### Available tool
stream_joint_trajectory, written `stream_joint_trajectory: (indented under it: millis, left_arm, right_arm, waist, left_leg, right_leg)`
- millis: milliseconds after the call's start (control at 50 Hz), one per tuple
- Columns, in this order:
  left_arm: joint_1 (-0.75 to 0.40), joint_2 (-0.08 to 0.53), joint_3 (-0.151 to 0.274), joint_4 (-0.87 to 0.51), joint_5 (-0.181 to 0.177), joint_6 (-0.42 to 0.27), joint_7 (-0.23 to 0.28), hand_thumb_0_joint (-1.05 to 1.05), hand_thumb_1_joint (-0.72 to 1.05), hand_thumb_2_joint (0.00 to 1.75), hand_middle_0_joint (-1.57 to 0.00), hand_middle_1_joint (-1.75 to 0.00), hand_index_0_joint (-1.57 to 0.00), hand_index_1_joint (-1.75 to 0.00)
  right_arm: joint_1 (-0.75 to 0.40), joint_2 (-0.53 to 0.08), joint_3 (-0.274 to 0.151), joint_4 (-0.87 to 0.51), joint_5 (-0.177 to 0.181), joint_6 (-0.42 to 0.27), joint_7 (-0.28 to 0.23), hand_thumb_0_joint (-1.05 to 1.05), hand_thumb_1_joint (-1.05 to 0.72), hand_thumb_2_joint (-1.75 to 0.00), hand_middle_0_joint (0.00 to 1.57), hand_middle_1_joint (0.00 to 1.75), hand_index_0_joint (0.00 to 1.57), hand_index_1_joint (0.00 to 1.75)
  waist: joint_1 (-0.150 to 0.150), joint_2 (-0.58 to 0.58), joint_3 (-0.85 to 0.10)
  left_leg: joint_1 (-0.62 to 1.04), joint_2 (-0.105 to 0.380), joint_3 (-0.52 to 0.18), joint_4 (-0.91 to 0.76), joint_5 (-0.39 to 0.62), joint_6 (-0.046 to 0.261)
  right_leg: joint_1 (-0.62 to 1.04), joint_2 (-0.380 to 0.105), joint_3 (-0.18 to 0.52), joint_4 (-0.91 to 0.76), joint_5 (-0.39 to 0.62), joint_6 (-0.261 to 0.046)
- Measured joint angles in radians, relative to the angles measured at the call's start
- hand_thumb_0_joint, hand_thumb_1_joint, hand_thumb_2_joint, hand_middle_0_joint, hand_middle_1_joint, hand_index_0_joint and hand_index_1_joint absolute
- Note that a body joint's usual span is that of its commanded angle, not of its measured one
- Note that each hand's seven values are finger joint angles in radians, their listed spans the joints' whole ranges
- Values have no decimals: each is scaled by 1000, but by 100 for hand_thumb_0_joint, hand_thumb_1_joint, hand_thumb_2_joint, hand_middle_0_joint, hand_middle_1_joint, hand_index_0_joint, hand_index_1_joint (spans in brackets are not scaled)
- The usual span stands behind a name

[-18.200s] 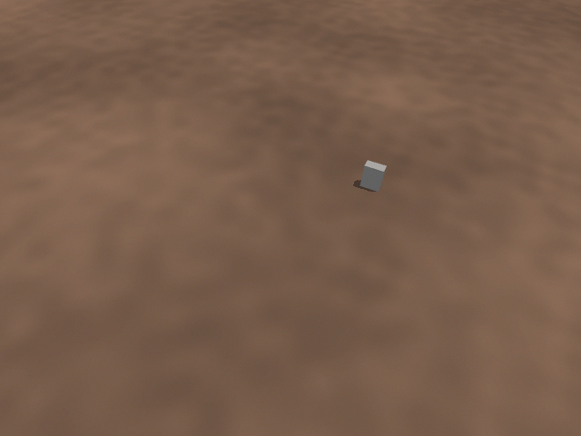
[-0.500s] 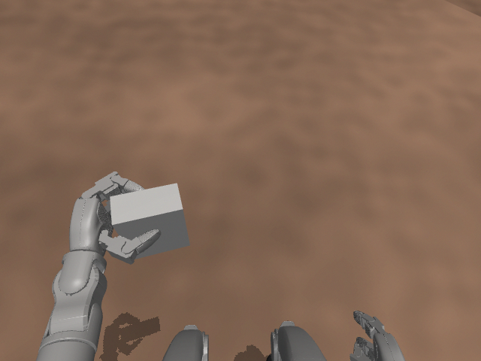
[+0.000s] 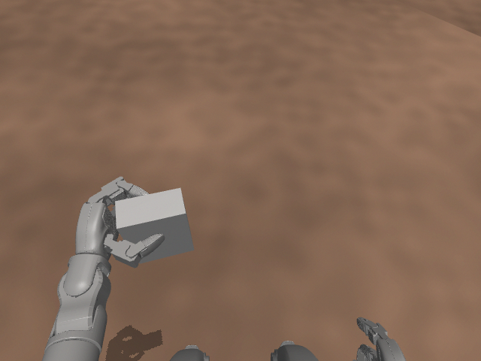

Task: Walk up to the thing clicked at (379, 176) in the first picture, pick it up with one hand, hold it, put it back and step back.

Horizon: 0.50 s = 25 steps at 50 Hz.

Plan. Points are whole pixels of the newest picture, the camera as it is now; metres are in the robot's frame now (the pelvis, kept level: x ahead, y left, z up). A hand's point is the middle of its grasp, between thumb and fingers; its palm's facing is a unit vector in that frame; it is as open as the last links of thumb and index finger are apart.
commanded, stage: hold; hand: left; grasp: from the side
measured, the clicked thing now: (158, 228) +0.33 +0.14 +0.02
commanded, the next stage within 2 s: none
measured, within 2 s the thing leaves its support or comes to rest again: neither
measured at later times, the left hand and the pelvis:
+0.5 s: hand (139, 218) +0.33 +0.16 +0.06, palm faces +0.01 -1.00 +0.00, open 9.3 cm; pelvis +0.00 -0.01 +0.01, yaw +0 degrees
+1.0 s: hand (137, 219) +0.32 +0.16 +0.07, palm faces +0.02 -1.00 +0.00, open 9.3 cm; pelvis +0.00 -0.01 +0.02, yaw +0 degrees
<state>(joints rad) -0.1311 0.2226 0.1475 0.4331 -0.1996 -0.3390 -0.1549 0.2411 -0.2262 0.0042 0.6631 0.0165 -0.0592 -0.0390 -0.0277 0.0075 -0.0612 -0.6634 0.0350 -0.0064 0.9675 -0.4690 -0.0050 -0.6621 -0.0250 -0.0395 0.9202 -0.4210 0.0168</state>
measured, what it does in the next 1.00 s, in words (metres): stands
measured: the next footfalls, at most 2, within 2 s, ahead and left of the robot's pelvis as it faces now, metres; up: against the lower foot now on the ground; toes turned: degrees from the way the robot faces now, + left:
none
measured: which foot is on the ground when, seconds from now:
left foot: down 0.00-1.00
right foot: down 0.00-1.00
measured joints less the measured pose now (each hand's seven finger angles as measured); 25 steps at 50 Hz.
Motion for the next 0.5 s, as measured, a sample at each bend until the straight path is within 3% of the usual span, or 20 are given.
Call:
stream_joint_trajectory:
  millis: [500]
  left_arm:
    - [7,-13,5,11,1,-6,-13,-1,-44,115,-83,-118,-85,-118]
  right_arm:
    - [-8,0,1,-4,-1,15,-2,1,-92,-89,20,30,20,30]
  waist:
    - [2,1,22]
  left_leg:
    - [111,2,2,-95,37,-9]
  right_leg:
    - [103,4,0,-81,30,-8]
